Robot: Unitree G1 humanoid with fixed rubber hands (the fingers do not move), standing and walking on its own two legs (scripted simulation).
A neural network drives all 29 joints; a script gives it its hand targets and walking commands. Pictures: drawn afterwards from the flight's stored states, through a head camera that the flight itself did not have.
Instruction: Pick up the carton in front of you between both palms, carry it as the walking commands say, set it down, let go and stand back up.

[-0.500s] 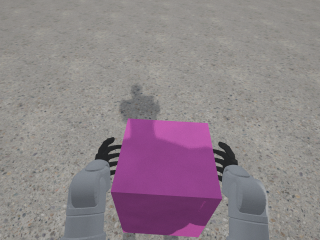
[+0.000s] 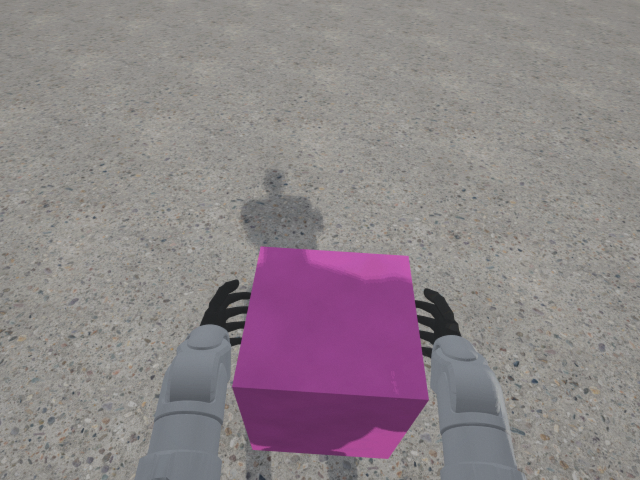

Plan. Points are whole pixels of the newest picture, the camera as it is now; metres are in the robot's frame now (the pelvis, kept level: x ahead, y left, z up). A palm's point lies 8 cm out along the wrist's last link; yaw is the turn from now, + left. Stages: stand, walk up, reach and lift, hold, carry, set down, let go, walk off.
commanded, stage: carry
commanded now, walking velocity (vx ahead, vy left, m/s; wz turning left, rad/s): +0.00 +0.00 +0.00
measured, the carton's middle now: (327, 357) +0.31 +0.00 -0.05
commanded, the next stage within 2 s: hold in 1.12 s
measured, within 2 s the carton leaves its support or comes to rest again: neither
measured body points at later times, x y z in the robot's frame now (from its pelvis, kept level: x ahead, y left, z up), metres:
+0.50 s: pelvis -0.04 +0.00 +0.00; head -0.06 +0.00 +0.45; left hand +0.27 +0.16 +0.04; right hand +0.27 -0.15 +0.04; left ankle -0.07 +0.10 -0.73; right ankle -0.01 -0.11 -0.73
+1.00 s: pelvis -0.05 +0.01 +0.00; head -0.07 +0.01 +0.45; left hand +0.26 +0.16 +0.04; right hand +0.26 -0.14 +0.04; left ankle -0.07 +0.10 -0.73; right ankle -0.01 -0.11 -0.73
